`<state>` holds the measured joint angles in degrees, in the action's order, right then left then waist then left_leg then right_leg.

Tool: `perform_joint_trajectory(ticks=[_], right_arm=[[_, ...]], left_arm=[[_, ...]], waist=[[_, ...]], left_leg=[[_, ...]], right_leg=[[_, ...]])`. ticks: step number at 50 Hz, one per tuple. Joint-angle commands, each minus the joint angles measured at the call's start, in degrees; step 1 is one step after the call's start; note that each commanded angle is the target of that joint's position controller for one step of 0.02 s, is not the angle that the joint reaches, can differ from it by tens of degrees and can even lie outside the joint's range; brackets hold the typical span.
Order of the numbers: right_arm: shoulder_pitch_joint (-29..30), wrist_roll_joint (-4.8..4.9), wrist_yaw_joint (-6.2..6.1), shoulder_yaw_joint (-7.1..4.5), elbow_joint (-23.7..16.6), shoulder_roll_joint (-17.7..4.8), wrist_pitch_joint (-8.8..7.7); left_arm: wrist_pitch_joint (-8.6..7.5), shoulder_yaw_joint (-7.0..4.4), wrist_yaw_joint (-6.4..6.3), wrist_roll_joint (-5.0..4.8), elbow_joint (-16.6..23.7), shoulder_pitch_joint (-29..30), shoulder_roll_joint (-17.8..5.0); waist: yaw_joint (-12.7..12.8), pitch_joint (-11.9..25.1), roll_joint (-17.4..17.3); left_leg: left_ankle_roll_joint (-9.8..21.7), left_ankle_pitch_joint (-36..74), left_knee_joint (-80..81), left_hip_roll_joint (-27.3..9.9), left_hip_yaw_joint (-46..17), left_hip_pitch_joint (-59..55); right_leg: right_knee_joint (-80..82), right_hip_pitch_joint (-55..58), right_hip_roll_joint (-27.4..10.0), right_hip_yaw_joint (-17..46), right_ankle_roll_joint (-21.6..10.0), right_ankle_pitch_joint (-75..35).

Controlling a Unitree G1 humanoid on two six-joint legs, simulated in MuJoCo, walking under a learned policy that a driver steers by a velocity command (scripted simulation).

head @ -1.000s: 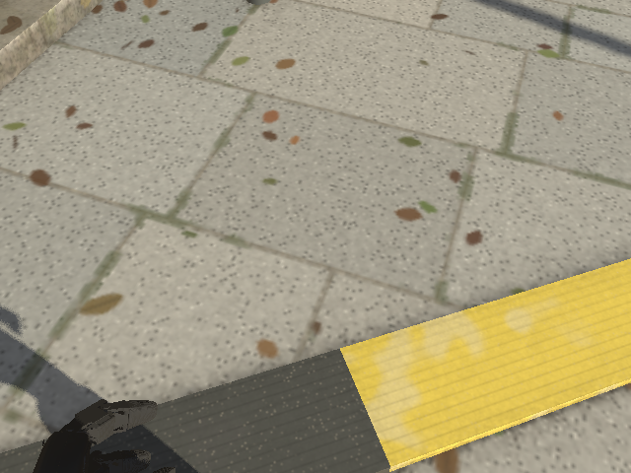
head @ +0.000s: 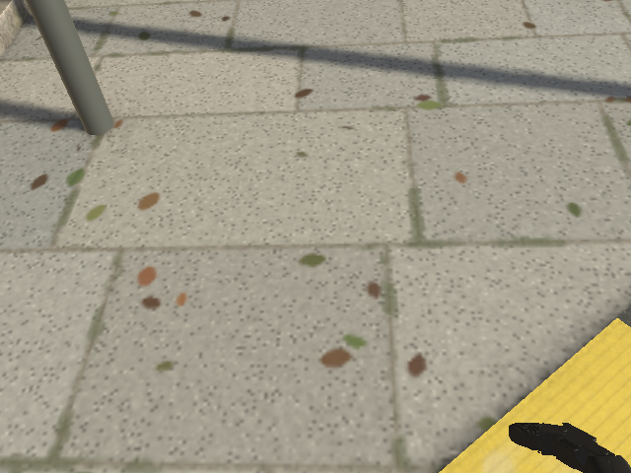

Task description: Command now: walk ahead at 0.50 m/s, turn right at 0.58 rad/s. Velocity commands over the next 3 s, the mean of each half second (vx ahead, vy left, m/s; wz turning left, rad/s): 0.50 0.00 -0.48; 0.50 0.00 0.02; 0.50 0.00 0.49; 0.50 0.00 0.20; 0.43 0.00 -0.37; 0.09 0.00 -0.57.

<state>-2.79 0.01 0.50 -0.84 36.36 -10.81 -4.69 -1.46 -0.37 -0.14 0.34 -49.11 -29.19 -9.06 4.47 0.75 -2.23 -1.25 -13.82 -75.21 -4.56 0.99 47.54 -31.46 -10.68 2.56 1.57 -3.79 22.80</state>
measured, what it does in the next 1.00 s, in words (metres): climbs: left foot 0.03 m higher, then right foot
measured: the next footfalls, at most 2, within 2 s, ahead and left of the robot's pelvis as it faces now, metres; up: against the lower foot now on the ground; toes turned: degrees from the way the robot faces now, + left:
left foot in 0.18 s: +0.33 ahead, +0.12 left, +0.03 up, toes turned -10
right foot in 0.56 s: +0.37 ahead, -0.14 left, +0.03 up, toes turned -16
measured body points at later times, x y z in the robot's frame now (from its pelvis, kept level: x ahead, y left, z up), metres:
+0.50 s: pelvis +0.25 +0.00 +0.04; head +0.27 -0.02 +0.49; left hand +0.53 +0.19 -0.02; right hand +0.23 -0.29 -0.08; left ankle +0.29 +0.12 -0.70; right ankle +0.30 -0.14 -0.67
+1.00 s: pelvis +0.49 -0.05 +0.03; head +0.53 -0.06 +0.48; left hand +0.56 +0.23 -0.09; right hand +0.67 -0.32 -0.06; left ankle +0.69 +0.04 -0.68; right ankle +0.33 -0.13 -0.70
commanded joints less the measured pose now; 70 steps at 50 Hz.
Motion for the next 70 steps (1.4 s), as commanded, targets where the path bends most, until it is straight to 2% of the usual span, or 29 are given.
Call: perform_joint_trajectory(ticks=[1,7,9,10,11,12,13,15,16,19,23,27,28,29,30,32,34,42,50,52,54,55,56,57,58,60,62,64,70], right_arm=[[14.8,-0.24,0.59,-0.41,-9.2,-2.4,-1.78],[10.0,1.75,1.75,-3.45,-7.0,-7.8,-2.57],[-0.3,1.75,0.97,-5.05,-4.8,-10.4,-2.28],[-8.2,-0.37,0.86,-5.88,-3.3,-13.0,-2.43],[-14.6,-0.24,1.08,-6.55,-2.5,-14.6,-1.66],[-12.4,-0.28,0.52,-5.33,-2.6,-10.0,-1.55],[-8.6,0.56,-0.04,-4.74,-2.3,-8.3,-0.92],[-6.8,0.02,0.21,-4.68,0.3,-7.3,-1.18],[-6.5,-0.66,0.41,-4.66,1.0,-7.1,-1.56],[-5.3,0.51,1.12,-5.31,3.3,-9.1,-2.11],[-2.9,1.76,1.91,-6.47,4.5,-13.9,-2.17],[-4.8,2.60,1.68,-5.57,6.4,-12.3,-1.53],[-5.0,1.86,1.53,-4.65,6.6,-9.8,-1.65],[-4.3,0.82,1.32,-3.45,4.6,-6.6,-1.74],[-5.7,1.76,0.86,-4.49,3.3,-10.5,-1.82],[-6.6,2.39,0.71,-5.16,3.9,-13.7,-1.63],[-6.7,0.87,0.57,-5.05,4.8,-12.4,-1.27],[1.5,0.72,1.38,-2.66,4.0,-7.4,0.38],[8.7,1.43,3.95,-1.87,0.5,-8.3,0.42],[6.3,1.06,4.17,-2.40,0.6,-9.6,0.40],[-6.4,0.86,3.36,-4.79,4.1,-13.6,0.66],[-15.5,1.11,2.54,-6.15,6.4,-16.7,0.93],[-17.9,1.54,1.87,-6.53,7.3,-21.6,1.36],[-22.0,1.87,2.42,-6.35,6.7,-20.8,1.12],[-22.2,1.72,2.11,-6.13,6.8,-17.9,1.24],[-12.9,1.21,1.44,-5.08,4.4,-14.8,0.73],[-9.3,0.23,1.06,-4.46,2.9,-13.0,0.42],[-9.5,0.88,0.54,-4.42,3.2,-12.6,0.44],[-15.5,1.60,-1.71,-5.18,5.4,-14.9,1.92]], left_arm=[[-1.60,-3.29,-2.29,-0.83,5.1,2.0,-11.9],[-0.78,-4.46,-2.38,-1.74,5.5,2.5,-12.7],[-0.34,-5.31,-2.02,-1.29,7.6,7.1,-13.8],[0.03,-3.66,-1.30,-1.73,9.5,3.0,-6.7],[-0.43,-2.23,-0.68,-1.79,10.9,1.3,-5.2],[-0.28,-3.64,0.05,-2.54,11.1,3.0,-9.4],[-0.14,-4.70,0.00,-3.16,12.7,8.2,-12.5],[-0.45,-4.75,0.02,-1.59,14.4,14.3,-11.6],[-0.35,-4.70,0.16,-1.50,14.6,14.4,-10.6],[0.14,-3.57,0.67,-2.19,15.0,15.7,-7.5],[-0.67,-3.23,1.65,-0.54,13.6,16.3,-8.7],[-0.72,-4.48,1.47,-0.32,12.2,13.4,-11.7],[-0.84,-5.54,1.01,-0.22,11.0,8.1,-14.3],[-1.40,-6.04,0.55,0.56,11.8,5.5,-18.8],[-2.02,-6.72,0.62,0.25,12.8,8.3,-21.0],[-3.50,-4.89,1.03,-0.45,13.5,12.1,-14.6],[-3.92,-4.30,1.30,-0.19,12.8,13.1,-13.1],[-4.74,-5.08,-0.16,-0.53,8.6,10.1,-14.6],[-3.34,-6.29,-1.14,-1.02,4.6,6.6,-16.5],[-2.58,-6.74,-1.52,-1.22,4.5,7.0,-18.0],[-1.67,-6.90,-1.79,-1.22,4.9,8.2,-19.2],[-1.94,-6.30,-2.12,-0.49,5.8,7.7,-17.9],[-3.41,-3.90,-1.27,2.85,6.7,1.4,-9.6],[-5.58,-2.99,-0.54,-0.09,8.9,1.0,-11.8],[-6.86,-3.86,-0.51,-2.72,10.3,9.4,-15.1],[-7.35,-3.64,-1.34,-1.07,12.1,16.6,-15.6],[-6.46,-4.28,-1.40,0.49,12.8,14.9,-15.8],[-5.62,-4.13,-1.21,0.73,13.3,15.2,-14.1],[-5.86,-2.43,0.15,0.52,16.9,28.6,-9.6]], waist=[[-0.4,-4.0,4.2],[-3.6,1.5,10.3],[-9.7,6.0,11.7],[-9.7,17.9,2.9],[-11.4,29.6,-13.1],[-10.3,25.0,-16.8],[-9.3,13.4,-10.2],[-7.3,2.0,-0.3],[-5.4,1.1,-0.6],[-3.3,-1.7,-2.7],[-2.1,1.1,-2.9],[0.3,2.0,-1.1],[2.7,4.1,2.8],[2.6,4.2,13.8],[0.9,2.8,15.7],[-1.0,-0.4,11.9],[-2.7,-0.5,7.7],[-1.6,-1.3,5.5],[0.6,-6.0,4.5],[-1.1,-4.3,5.7],[-7.8,3.6,5.6],[-11.6,8.4,2.9],[-5.8,13.5,-14.5],[-8.8,25.3,-12.9],[-11.9,19.5,-5.5],[-8.5,7.8,3.5],[-4.4,5.5,2.0],[-3.3,2.4,0.9],[-8.0,0.2,-1.3]], left_leg=[[-0.5,9.4,22.2,2.5,2.1,-3.0],[1.8,15.2,44.1,7.8,0.3,-18.8],[3.8,12.9,47.2,7.6,0.5,-32.5],[10.7,7.4,44.7,-4.7,-14.0,-59.6],[16.3,-18.0,53.3,-14.6,-38.0,-72.7],[15.4,-24.4,58.0,-16.1,-42.1,-69.6],[13.2,-20.3,58.9,-14.8,-34.1,-59.9],[11.8,-5.5,60.2,-10.2,-22.1,-44.1],[11.0,-3.3,60.9,-8.3,-18.8,-39.7],[12.1,-0.1,65.2,-7.2,-12.5,-32.7],[12.3,5.2,64.9,-7.6,-6.5,-28.1],[9.4,1.3,57.3,-6.0,-2.6,-24.2],[7.1,0.1,46.9,-2.6,0.9,-21.3],[3.8,-10.1,27.6,2.9,3.1,-10.7],[4.2,-11.7,20.2,3.1,-2.4,-1.9],[4.8,-5.8,17.7,-0.9,-5.4,0.5],[3.8,-1.6,19.9,-2.6,-5.8,-2.0],[0.7,20.9,37.4,-0.7,-4.2,-9.2],[4.5,17.3,45.6,0.6,-4.4,-7.4],[6.0,11.1,46.0,3.1,-0.8,-13.2],[8.8,10.3,47.5,7.9,3.7,-30.3],[11.2,15.4,45.0,3.9,-2.9,-48.3],[17.1,30.2,38.5,-7.2,-21.4,-67.2],[27.2,11.9,50.6,-15.2,-46.3,-78.1],[24.0,7.8,54.5,-12.9,-42.0,-75.9],[20.5,15.6,56.5,-9.6,-32.0,-57.8],[20.3,25.7,58.4,-7.3,-27.4,-46.7],[19.5,28.7,60.2,-5.4,-23.2,-40.9],[13.1,26.6,59.8,2.4,-15.5,-31.5]], right_leg=[[19.6,-2.1,-10.2,13.1,-8.2,-24.9],[11.5,11.1,-11.5,13.6,-4.8,-39.9],[-0.9,9.6,-9.3,12.8,-2.5,-50.5],[-21.5,-9.9,-4.4,10.1,1.4,-40.5],[-38.7,-23.1,0.9,8.0,2.9,-7.6],[-46.9,-28.7,-0.7,9.6,2.2,5.2],[-47.8,-32.4,-3.3,6.7,2.1,2.4],[-44.0,-28.7,-6.2,4.3,1.7,-1.0],[-41.4,-25.1,-7.0,4.2,1.4,-0.3],[-27.5,-19.9,-6.6,1.3,1.1,4.5],[-9.7,-6.5,-5.4,-2.0,0.6,-8.7],[0.8,7.8,-2.6,-4.3,-0.9,-12.4],[3.5,14.6,-5.0,-0.1,-2.5,-10.1],[13.0,20.1,-17.5,20.6,-7.7,-3.5],[19.1,17.1,-22.7,33.8,-14.8,6.9],[19.8,14.1,-20.2,29.3,-13.3,6.9],[19.8,11.0,-17.9,23.0,-11.1,-4.6],[20.7,5.8,-13.4,3.9,-7.3,-22.2],[15.2,13.9,-18.5,-1.3,-4.5,-24.0],[10.3,15.3,-18.2,-3.2,-2.8,-39.8],[-6.4,14.1,-15.3,-7.4,0.1,-56.5],[-22.2,0.3,-13.1,-8.5,2.5,-45.9],[-43.3,-21.4,-4.3,-7.7,5.6,9.7],[-54.2,-33.6,0.9,1.8,7.3,14.5],[-52.8,-38.9,-2.8,4.3,6.2,9.2],[-45.3,-36.7,-6.9,3.5,5.4,0.0],[-38.9,-29.1,-9.0,4.9,6.0,-2.9],[-31.6,-28.2,-9.5,3.5,6.8,-4.2],[-2.8,-17.2,-2.1,-1.0,7.6,-29.9]])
